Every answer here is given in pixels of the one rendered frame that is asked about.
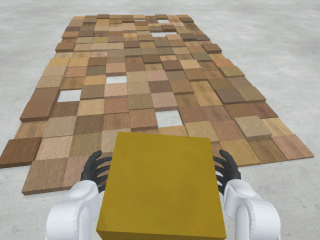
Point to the carton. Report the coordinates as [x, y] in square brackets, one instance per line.
[161, 187]

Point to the robot right hand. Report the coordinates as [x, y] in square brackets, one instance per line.
[229, 172]

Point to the right robot forearm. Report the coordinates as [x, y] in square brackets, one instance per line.
[255, 219]

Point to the robot left hand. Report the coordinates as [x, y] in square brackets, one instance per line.
[91, 172]

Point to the left robot forearm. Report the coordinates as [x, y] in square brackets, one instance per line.
[71, 218]

